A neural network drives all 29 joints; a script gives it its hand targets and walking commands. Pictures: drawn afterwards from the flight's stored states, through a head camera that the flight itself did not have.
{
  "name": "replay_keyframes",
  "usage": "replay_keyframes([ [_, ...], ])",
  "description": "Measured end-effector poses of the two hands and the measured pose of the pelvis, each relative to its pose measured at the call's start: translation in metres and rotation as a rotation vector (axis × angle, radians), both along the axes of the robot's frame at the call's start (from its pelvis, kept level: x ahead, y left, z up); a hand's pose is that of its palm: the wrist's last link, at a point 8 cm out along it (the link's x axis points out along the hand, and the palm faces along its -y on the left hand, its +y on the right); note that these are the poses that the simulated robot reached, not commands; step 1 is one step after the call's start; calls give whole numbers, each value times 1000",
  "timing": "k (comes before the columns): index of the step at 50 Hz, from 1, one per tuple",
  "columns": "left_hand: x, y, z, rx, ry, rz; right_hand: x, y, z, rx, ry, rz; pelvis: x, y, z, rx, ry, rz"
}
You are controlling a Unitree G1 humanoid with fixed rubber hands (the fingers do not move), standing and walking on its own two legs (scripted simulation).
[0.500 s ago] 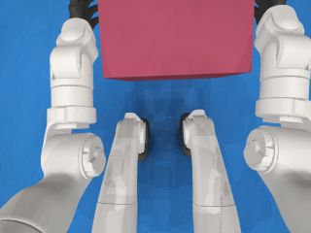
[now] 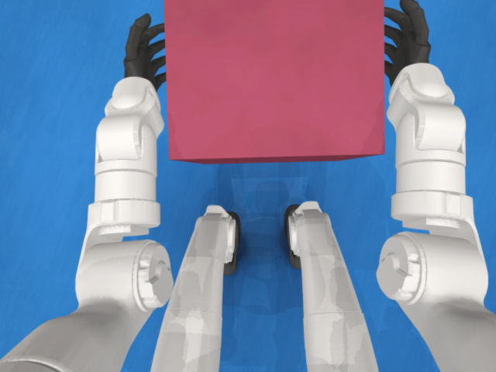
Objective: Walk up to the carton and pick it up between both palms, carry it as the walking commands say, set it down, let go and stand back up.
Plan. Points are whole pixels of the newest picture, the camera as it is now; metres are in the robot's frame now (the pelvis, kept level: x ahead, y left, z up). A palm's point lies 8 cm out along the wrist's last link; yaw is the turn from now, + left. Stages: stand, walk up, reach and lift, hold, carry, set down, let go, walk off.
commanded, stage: reach and lift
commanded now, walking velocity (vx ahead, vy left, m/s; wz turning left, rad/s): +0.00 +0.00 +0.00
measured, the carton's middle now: (270, 66) +0.53 -0.01 -0.11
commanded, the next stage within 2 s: none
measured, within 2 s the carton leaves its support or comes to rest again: neither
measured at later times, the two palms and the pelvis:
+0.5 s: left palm (108, 76) +0.46 +0.17 +0.03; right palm (430, 57) +0.47 -0.18 +0.03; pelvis +0.02 +0.00 +0.06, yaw +0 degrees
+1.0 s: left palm (16, 15) +0.45 +0.17 +0.16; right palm out of the picture +0.45 -0.18 +0.15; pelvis +0.10 +0.00 +0.11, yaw +0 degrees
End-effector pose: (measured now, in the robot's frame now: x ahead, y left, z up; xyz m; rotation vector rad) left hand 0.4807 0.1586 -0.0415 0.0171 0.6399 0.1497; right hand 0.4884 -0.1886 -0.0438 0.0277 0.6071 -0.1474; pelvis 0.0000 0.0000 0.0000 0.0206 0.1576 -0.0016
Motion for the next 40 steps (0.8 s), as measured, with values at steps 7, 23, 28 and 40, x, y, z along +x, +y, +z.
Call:
replay_keyframes([
  [7,-9,4,18,-1,4,7,-6,4,19,4,5,5,3,1,17,-6,-24,0],
  [23,-23,8,66,3,1,9,-20,9,66,1,3,5,16,3,56,-9,-100,0],
  [28,-28,10,80,8,4,8,-25,10,79,1,5,7,21,4,68,-9,-123,-2],
  [40,-40,12,128,11,7,18,-36,13,125,15,9,6,47,3,91,-4,-84,-4],
])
